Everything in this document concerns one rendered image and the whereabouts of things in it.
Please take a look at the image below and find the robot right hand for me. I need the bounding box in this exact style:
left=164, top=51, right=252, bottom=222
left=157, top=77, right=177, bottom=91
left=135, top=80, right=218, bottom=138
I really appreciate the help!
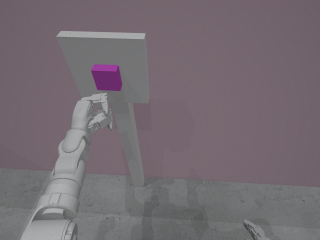
left=243, top=220, right=270, bottom=240

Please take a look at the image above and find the button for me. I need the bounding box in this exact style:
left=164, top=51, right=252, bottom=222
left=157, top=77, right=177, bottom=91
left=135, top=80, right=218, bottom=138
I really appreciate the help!
left=91, top=64, right=122, bottom=91

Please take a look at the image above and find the panel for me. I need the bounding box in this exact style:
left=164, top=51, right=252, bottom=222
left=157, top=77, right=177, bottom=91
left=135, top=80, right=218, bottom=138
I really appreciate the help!
left=56, top=31, right=150, bottom=187

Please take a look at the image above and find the robot left hand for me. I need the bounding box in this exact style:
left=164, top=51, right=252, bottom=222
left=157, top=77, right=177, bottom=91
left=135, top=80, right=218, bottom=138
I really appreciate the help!
left=70, top=93, right=114, bottom=137

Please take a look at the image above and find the left robot forearm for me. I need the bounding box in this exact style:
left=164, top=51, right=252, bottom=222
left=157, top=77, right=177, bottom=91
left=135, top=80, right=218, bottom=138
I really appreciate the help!
left=19, top=129, right=91, bottom=240

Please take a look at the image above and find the robot left upper arm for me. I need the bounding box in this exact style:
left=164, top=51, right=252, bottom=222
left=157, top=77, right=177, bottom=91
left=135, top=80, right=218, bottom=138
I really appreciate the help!
left=22, top=219, right=78, bottom=240

